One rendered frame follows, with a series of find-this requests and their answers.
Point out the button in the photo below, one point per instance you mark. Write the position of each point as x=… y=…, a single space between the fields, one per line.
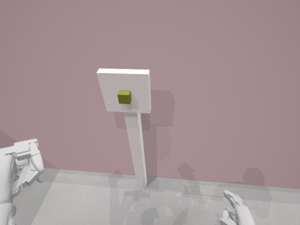
x=124 y=96

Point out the panel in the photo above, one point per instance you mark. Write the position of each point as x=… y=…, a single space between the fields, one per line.
x=138 y=82

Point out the left robot hand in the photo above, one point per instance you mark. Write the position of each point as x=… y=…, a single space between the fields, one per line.
x=30 y=163

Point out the right robot hand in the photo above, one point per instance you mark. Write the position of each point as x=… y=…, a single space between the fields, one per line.
x=240 y=216

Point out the left robot forearm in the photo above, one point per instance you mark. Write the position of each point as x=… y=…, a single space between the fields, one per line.
x=7 y=212

